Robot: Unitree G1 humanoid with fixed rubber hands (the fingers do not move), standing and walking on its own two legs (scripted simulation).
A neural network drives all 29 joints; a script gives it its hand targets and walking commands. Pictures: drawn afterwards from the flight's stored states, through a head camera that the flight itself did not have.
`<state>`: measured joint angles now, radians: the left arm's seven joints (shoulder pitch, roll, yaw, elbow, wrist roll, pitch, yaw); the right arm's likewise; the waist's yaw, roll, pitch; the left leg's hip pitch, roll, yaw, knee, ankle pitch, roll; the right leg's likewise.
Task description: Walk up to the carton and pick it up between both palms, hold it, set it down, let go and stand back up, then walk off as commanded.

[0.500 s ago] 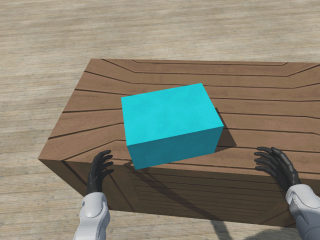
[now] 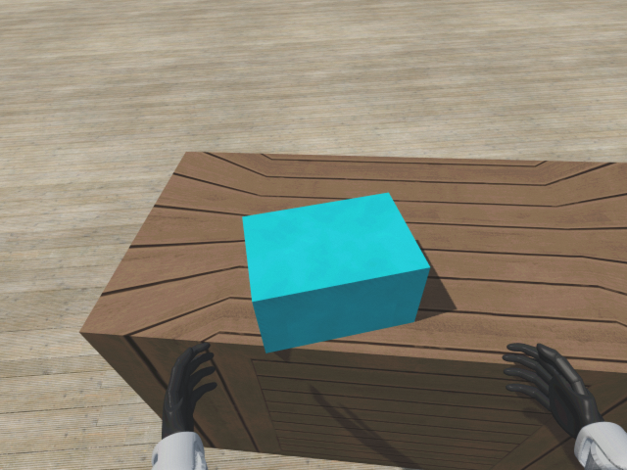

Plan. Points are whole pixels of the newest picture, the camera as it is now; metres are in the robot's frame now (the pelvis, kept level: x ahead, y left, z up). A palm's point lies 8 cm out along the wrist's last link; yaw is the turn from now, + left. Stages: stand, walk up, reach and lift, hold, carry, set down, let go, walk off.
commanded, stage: set down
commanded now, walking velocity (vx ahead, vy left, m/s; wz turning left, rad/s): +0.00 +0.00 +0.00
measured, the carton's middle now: (329, 270) +0.45 +0.03 -0.03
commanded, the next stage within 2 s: let go in 1.66 s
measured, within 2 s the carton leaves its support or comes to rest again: neither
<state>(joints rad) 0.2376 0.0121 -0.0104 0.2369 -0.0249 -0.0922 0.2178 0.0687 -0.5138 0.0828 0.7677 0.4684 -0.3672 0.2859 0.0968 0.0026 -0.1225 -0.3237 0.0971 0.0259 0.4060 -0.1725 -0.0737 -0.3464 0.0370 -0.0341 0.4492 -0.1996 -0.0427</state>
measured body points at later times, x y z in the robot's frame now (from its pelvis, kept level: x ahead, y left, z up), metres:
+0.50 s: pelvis +0.02 +0.01 +0.00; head +0.02 +0.01 +0.45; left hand +0.20 +0.22 -0.02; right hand +0.24 -0.27 -0.03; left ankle +0.01 +0.17 -0.74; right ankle +0.02 -0.08 -0.74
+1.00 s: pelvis +0.02 +0.01 +0.00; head +0.01 +0.02 +0.45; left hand +0.20 +0.23 -0.03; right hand +0.22 -0.24 -0.05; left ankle +0.01 +0.17 -0.74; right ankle +0.02 -0.08 -0.74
